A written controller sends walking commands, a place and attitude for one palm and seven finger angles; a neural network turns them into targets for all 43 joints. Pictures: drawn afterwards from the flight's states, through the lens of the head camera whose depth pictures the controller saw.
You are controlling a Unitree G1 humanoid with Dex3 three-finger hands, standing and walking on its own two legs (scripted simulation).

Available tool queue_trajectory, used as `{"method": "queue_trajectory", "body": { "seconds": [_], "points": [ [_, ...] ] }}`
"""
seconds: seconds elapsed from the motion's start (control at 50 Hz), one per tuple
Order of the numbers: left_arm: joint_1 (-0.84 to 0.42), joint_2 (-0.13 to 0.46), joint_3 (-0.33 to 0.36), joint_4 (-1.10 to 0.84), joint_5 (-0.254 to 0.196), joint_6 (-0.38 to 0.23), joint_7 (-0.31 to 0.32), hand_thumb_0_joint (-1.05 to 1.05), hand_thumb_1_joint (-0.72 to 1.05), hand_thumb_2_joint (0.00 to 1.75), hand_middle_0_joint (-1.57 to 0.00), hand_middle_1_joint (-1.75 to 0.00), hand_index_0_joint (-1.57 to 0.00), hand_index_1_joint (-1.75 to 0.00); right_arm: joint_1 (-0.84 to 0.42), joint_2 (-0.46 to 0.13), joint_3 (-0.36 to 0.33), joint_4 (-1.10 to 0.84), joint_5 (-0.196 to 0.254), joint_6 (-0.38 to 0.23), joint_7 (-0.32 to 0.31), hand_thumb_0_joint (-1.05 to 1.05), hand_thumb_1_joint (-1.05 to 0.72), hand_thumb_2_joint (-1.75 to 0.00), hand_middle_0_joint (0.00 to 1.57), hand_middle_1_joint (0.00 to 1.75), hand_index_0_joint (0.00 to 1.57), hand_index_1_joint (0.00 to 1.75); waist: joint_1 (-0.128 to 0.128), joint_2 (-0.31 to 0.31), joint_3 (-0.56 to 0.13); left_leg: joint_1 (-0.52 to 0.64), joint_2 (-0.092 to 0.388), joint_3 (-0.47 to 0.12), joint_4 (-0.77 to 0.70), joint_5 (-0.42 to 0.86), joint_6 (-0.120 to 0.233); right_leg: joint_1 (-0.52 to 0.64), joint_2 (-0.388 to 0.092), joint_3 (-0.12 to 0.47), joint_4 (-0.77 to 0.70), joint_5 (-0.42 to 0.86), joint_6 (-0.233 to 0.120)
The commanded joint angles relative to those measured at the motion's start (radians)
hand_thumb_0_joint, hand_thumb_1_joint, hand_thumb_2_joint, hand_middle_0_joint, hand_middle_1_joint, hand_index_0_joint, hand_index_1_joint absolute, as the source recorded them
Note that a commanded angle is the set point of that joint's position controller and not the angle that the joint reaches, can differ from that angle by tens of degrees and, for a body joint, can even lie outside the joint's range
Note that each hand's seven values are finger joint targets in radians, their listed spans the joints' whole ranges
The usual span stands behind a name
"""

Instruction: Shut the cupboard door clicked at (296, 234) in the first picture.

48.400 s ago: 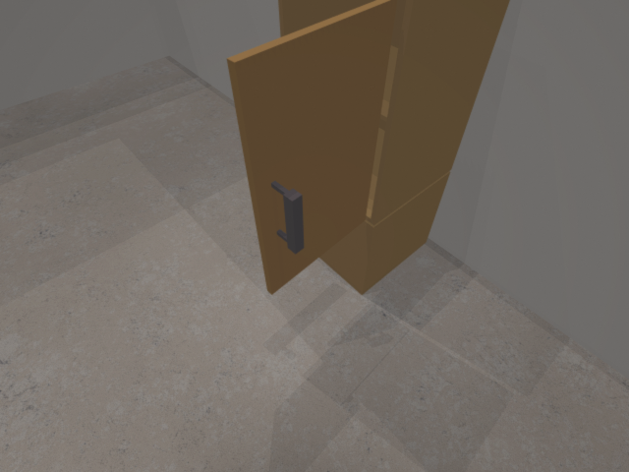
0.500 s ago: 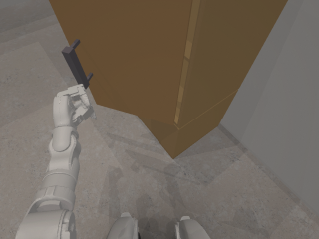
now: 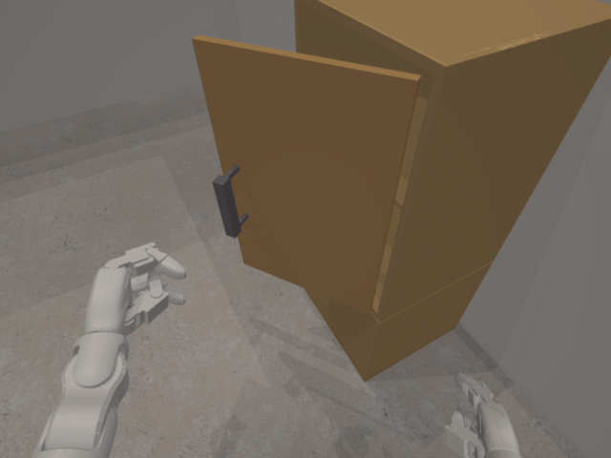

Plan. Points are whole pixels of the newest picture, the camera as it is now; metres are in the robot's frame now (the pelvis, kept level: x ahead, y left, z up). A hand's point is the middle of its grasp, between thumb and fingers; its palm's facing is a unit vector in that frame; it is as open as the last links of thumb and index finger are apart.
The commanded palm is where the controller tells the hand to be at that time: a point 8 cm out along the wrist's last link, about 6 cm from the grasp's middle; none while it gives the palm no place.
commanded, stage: draw the hand back to the body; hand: left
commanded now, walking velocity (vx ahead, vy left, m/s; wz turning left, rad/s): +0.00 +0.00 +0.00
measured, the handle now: (233, 201) +0.62 +0.21 -0.06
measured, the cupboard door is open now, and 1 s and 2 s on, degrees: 35 35 35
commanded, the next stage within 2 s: step back with the hand held close in 0.80 s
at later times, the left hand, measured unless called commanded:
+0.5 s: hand (31, 325) +0.19 +0.27 +0.18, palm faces +0.47 -0.76 -0.45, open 6.7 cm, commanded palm +0.15 +0.30 +0.19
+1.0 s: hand (53, 325) +0.20 +0.25 +0.17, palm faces +0.45 -0.79 -0.42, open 7.4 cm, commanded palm +0.14 +0.29 +0.19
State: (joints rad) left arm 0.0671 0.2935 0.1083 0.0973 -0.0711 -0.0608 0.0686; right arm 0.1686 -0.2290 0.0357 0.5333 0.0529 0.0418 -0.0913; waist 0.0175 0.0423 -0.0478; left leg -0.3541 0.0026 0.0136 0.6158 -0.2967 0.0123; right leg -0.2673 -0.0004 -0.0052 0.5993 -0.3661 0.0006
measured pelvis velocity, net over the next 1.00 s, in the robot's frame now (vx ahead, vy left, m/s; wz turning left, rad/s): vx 0.01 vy -0.01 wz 0.01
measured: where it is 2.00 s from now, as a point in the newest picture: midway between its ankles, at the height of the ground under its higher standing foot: outside the picture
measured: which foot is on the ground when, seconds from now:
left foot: down 0.00-1.00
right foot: down 0.00-1.00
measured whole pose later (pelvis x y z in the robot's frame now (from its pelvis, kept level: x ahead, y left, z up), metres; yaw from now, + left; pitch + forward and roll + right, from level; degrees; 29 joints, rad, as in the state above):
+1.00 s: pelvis +0.01 -0.01 +0.01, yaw +1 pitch -2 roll -1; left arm 0.46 0.35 0.37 -0.35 -0.08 -0.10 0.09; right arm 0.19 -0.23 0.02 0.62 0.02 -0.07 -0.08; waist 0.04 0.08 -0.02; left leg -0.21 0.03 -0.01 0.49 -0.25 0.00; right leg -0.10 0.03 -0.03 0.43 -0.30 -0.02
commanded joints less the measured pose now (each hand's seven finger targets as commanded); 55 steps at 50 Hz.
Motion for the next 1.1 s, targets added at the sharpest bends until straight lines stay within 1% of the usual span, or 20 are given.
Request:
{"method": "queue_trajectory", "body": {
  "seconds": [0.0, 0.08, 0.1, 0.12, 0.2, 0.36, 0.38, 0.4, 0.44, 0.48, 0.6, 0.68, 0.72, 0.88, 0.9, 0.92, 0.96, 1.0, 1.04, 1.08],
  "points": [
    [-0.134, 0.159, 0.104, -0.343, -0.003, -0.030, 0.025, 0.00, 0.90, 0.90, -0.75, -0.90, -0.75, -0.90, -0.083, -0.092, -0.022, -0.129, -0.012, -0.063, -0.008, 0.00, -0.90, -0.90, 0.20, 0.30, 0.20, 0.30, -0.004, 0.026, -0.147, 0.251, 0.003, -0.010, -0.152, 0.250, 0.018, 0.050, 0.005, -0.028, -0.152, 0.325, -0.018],
    [-0.019, 0.184, 0.152, -0.428, -0.001, -0.015, 0.028, 0.00, 0.90, 0.90, -0.64, -0.78, -0.64, -0.78, -0.089, -0.094, -0.019, -0.120, -0.023, -0.084, 0.002, 0.00, -0.90, -0.90, 0.20, 0.30, 0.20, 0.30, 0.010, 0.009, -0.108, 0.273, 0.011, -0.013, -0.186, 0.296, 0.012, 0.088, 0.007, -0.034, -0.188, 0.347, -0.017],
    [-0.009, 0.176, 0.155, -0.462, -0.002, -0.014, 0.028, 0.00, 0.90, 0.90, -0.61, -0.75, -0.61, -0.75, -0.098, -0.088, -0.016, -0.123, -0.024, -0.089, 0.004, 0.00, -0.90, -0.90, 0.20, 0.30, 0.20, 0.30, 0.010, 0.032, -0.108, 0.283, 0.009, -0.010, -0.194, 0.299, 0.013, 0.096, 0.003, -0.033, -0.192, 0.354, -0.016],
    [0.009, 0.187, 0.174, -0.479, -0.002, -0.013, 0.029, 0.00, 0.90, 0.90, -0.58, -0.72, -0.58, -0.72, -0.102, -0.086, -0.016, -0.120, -0.026, -0.093, 0.005, 0.00, -0.90, -0.90, 0.20, 0.30, 0.20, 0.30, 0.014, 0.011, -0.096, 0.282, 0.010, -0.011, -0.198, 0.301, 0.012, 0.098, 0.005, -0.035, -0.198, 0.356, -0.015],
    [0.102, 0.217, 0.233, -0.584, 0.001, -0.018, 0.036, 0.00, 0.90, 0.90, -0.47, -0.60, -0.47, -0.60, -0.107, -0.082, -0.018, -0.113, -0.033, -0.116, 0.011, 0.00, -0.90, -0.90, 0.20, 0.30, 0.20, 0.30, 0.027, 0.048, -0.104, 0.299, 0.012, -0.009, -0.208, 0.347, 0.009, 0.131, 0.001, -0.036, -0.205, 0.375, -0.014],
    [0.286, 0.274, 0.368, -0.690, -0.012, -0.039, 0.046, 0.00, 0.90, 0.90, -0.25, -0.36, -0.25, -0.36, -0.117, -0.079, -0.031, -0.101, -0.035, -0.150, 0.013, 0.00, -0.90, -0.90, 0.20, 0.30, 0.20, 0.30, 0.047, 0.005, -0.072, 0.275, 0.009, 0.003, -0.207, 0.308, 0.014, 0.138, -0.003, -0.037, -0.221, 0.360, -0.006],
    [0.313, 0.294, 0.395, -0.700, -0.011, -0.044, 0.047, 0.00, 0.90, 0.90, -0.23, -0.33, -0.23, -0.33, -0.120, -0.083, -0.037, -0.096, -0.034, -0.157, 0.012, 0.00, -0.90, -0.90, 0.20, 0.30, 0.20, 0.30, 0.052, 0.022, -0.063, 0.274, 0.011, 0.005, -0.206, 0.310, 0.014, 0.133, 0.000, -0.032, -0.230, 0.360, -0.006],
    [0.324, 0.287, 0.396, -0.724, -0.013, -0.052, 0.047, 0.00, 0.90, 0.90, -0.20, -0.30, -0.20, -0.30, -0.117, -0.076, -0.035, -0.096, -0.032, -0.161, 0.012, 0.00, -0.90, -0.90, 0.20, 0.30, 0.20, 0.30, 0.050, 0.026, -0.070, 0.274, 0.011, 0.006, -0.207, 0.302, 0.013, 0.138, -0.005, -0.034, -0.222, 0.350, -0.006],
    [0.333, 0.224, 0.342, -0.655, -0.010, -0.045, 0.043, 0.00, 0.90, 0.90, -0.20, -0.30, -0.20, -0.30, -0.110, -0.081, -0.037, -0.086, -0.032, -0.163, 0.012, 0.00, -0.90, -0.90, 0.20, 0.30, 0.20, 0.30, 0.037, -0.003, -0.005, 0.261, 0.011, 0.010, -0.209, 0.281, 0.016, 0.096, -0.004, -0.037, -0.228, 0.330, -0.001],
    [0.303, 0.212, 0.324, -0.632, -0.006, -0.044, 0.041, 0.00, 0.90, 0.90, -0.20, -0.30, -0.20, -0.30, -0.105, -0.092, -0.045, -0.077, -0.032, -0.167, 0.009, 0.00, -0.90, -0.90, 0.20, 0.30, 0.20, 0.30, 0.028, -0.016, 0.029, 0.264, 0.012, 0.009, -0.213, 0.239, 0.019, 0.064, -0.002, -0.033, -0.250, 0.278, 0.001],
    [0.269, 0.262, 0.360, -0.661, -0.008, -0.064, 0.049, 0.00, 0.90, 0.90, -0.20, -0.30, -0.20, -0.30, -0.119, -0.089, -0.046, -0.079, -0.034, -0.180, -0.006, 0.00, -0.90, -0.90, 0.20, 0.30, 0.20, 0.30, 0.045, -0.031, -0.024, 0.271, 0.004, 0.011, -0.214, 0.212, 0.030, 0.098, -0.013, -0.017, -0.249, 0.251, 0.003],
    [0.285, 0.288, 0.389, -0.677, -0.007, -0.072, 0.050, 0.00, 0.90, 0.90, -0.20, -0.30, -0.20, -0.30, -0.127, -0.084, -0.045, -0.070, -0.037, -0.193, -0.009, 0.00, -0.90, -0.90, 0.20, 0.30, 0.20, 0.30, 0.054, 0.018, -0.026, 0.272, 0.000, 0.018, -0.199, 0.243, 0.027, 0.104, -0.012, -0.008, -0.259, 0.298, 0.001],
    [0.297, 0.276, 0.383, -0.680, -0.008, -0.076, 0.051, 0.00, 0.90, 0.90, -0.20, -0.30, -0.20, -0.30, -0.123, -0.078, -0.041, -0.071, -0.037, -0.195, -0.006, 0.00, -0.90, -0.90, 0.20, 0.30, 0.20, 0.30, 0.053, 0.047, -0.022, 0.268, 0.000, 0.019, -0.203, 0.251, 0.023, 0.111, -0.014, -0.013, -0.246, 0.308, -0.002],
    [0.322, 0.255, 0.376, -0.635, -0.016, -0.068, 0.037, 0.00, 0.90, 0.90, -0.20, -0.30, -0.20, -0.30, -0.119, -0.084, -0.049, -0.073, -0.034, -0.187, -0.003, 0.00, -0.90, -0.90, 0.20, 0.30, 0.20, 0.30, 0.049, -0.016, 0.017, 0.265, 0.006, 0.024, -0.208, 0.244, 0.025, 0.088, -0.007, -0.009, -0.272, 0.297, 0.007],
    [0.306, 0.251, 0.367, -0.650, -0.017, -0.069, 0.037, 0.00, 0.90, 0.90, -0.20, -0.30, -0.20, -0.30, -0.119, -0.082, -0.048, -0.078, -0.034, -0.185, -0.003, 0.00, -0.90, -0.90, 0.20, 0.30, 0.20, 0.30, 0.046, -0.002, -0.005, 0.272, 0.005, 0.025, -0.212, 0.238, 0.027, 0.099, -0.013, -0.008, -0.264, 0.289, 0.008],
    [0.227, 0.345, 0.452, -0.690, -0.003, -0.111, 0.049, 0.00, 0.90, 0.90, -0.20, -0.30, -0.20, -0.30, -0.109, -0.113, -0.060, -0.087, -0.031, -0.159, 0.003, 0.00, -0.90, -0.90, 0.20, 0.30, 0.20, 0.30, 0.007, 0.003, 0.041, 0.201, 0.021, 0.010, -0.126, 0.182, 0.039, 0.012, -0.083, 0.081, -0.327, 0.327, 0.005],
    [0.327, 0.285, 0.395, -0.616, -0.002, -0.129, 0.046, 0.00, 0.90, 0.90, -0.20, -0.30, -0.20, -0.30, -0.109, -0.098, -0.064, -0.071, -0.037, -0.133, 0.006, 0.00, -0.90, -0.90, 0.20, 0.30, 0.20, 0.30, 0.000, -0.104, 0.013, 0.170, 0.011, 0.001, -0.062, 0.164, 0.030, 0.007, -0.140, 0.104, -0.323, 0.397, -0.009],
    [0.355, 0.293, 0.405, -0.657, 0.000, -0.149, 0.048, 0.00, 0.90, 0.90, -0.20, -0.30, -0.20, -0.30, -0.103, -0.100, -0.071, -0.075, -0.036, -0.116, 0.005, 0.00, -0.90, -0.90, 0.20, 0.30, 0.20, 0.30, -0.006, -0.046, -0.052, 0.172, 0.020, -0.005, -0.087, 0.233, 0.026, 0.061, -0.143, 0.067, -0.249, 0.517, -0.019],
    [0.386, 0.295, 0.411, -0.700, -0.003, -0.153, 0.054, 0.00, 0.90, 0.90, -0.20, -0.30, -0.20, -0.30, -0.096, -0.113, -0.081, -0.092, -0.035, -0.100, 0.000, 0.00, -0.90, -0.90, 0.20, 0.30, 0.20, 0.30, -0.009, 0.035, -0.116, 0.219, 0.038, -0.008, -0.124, 0.378, 0.027, 0.082, -0.104, 0.028, -0.193, 0.536, -0.005],
    [0.415, 0.317, 0.433, -0.705, -0.008, -0.147, 0.059, 0.00, 0.90, 0.90, -0.20, -0.30, -0.20, -0.30, -0.101, -0.119, -0.082, -0.103, -0.036, -0.086, -0.007, 0.00, -0.90, -0.90, 0.20, 0.30, 0.20, 0.30, -0.007, 0.031, -0.127, 0.234, 0.050, -0.020, -0.136, 0.481, 0.028, 0.079, -0.076, 0.011, -0.179, 0.553, 0.006]
  ]
}}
